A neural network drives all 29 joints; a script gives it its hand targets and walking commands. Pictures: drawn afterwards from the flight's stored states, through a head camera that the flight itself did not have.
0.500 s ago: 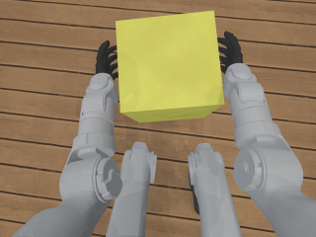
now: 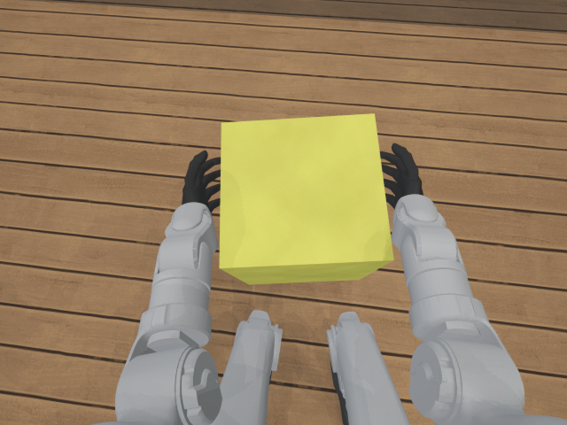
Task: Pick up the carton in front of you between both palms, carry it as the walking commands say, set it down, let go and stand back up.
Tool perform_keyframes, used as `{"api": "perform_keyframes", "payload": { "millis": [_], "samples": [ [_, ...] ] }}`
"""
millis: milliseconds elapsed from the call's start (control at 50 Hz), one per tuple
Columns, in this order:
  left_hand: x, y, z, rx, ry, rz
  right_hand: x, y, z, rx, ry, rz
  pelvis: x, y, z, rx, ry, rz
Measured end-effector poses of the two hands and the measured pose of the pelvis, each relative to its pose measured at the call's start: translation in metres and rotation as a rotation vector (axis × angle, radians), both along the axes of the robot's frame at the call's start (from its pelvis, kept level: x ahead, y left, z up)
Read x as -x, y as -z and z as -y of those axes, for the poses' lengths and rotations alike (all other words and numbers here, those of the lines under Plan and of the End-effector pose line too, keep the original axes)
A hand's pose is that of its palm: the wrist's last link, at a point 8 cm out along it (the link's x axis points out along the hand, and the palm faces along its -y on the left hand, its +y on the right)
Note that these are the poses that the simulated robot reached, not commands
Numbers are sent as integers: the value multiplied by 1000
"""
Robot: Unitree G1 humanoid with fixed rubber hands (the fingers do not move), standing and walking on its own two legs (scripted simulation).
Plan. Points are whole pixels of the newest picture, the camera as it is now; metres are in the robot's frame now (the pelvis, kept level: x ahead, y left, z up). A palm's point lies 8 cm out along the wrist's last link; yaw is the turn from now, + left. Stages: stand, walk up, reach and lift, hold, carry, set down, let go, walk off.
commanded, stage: reach and lift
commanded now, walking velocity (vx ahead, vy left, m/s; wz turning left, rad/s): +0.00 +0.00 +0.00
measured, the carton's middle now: (301, 213) +0.43 +0.01 -0.12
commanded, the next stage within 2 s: hold in 1.86 s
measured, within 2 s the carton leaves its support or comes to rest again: neither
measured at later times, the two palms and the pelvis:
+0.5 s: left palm (154, 183) +0.38 +0.15 +0.11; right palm (466, 178) +0.39 -0.15 +0.11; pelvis +0.06 +0.00 +0.14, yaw +0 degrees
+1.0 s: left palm (87, 153) +0.35 +0.15 +0.22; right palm (558, 152) +0.35 -0.15 +0.22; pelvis +0.06 +0.00 +0.20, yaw +0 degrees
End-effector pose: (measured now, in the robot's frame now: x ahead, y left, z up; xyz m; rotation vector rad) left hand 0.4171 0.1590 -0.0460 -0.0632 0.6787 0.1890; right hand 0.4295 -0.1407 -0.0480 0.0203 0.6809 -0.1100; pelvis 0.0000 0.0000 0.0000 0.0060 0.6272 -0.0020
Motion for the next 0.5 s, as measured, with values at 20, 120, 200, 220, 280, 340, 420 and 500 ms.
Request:
{"api": "perform_keyframes", "payload": {
  "millis": [20,120,200,220,280,340,420,500],
  "samples": [
    [2,-7,0,0,1,-1,2,-7,0,0,1,-1,-2,-6,0,0,0,10],
    [9,-41,1,1,6,-6,11,-41,1,0,8,-6,-13,-37,0,2,-1,63],
    [15,-67,2,1,11,-6,18,-68,2,1,12,-6,-22,-61,0,3,-1,108],
    [16,-74,2,0,13,-6,20,-74,2,1,13,-6,-25,-67,0,3,-1,119],
    [21,-93,2,-1,17,-5,25,-93,3,2,16,-5,-32,-84,0,3,-1,155],
    [25,-111,3,-2,21,-4,31,-112,3,2,19,-4,-38,-101,-1,3,-1,193],
    [31,-134,4,-3,26,-2,38,-135,4,3,23,-2,-47,-122,-1,4,0,245],
    [36,-158,4,-3,30,1,44,-159,5,2,26,1,-56,-142,-1,4,0,303]
  ]
}}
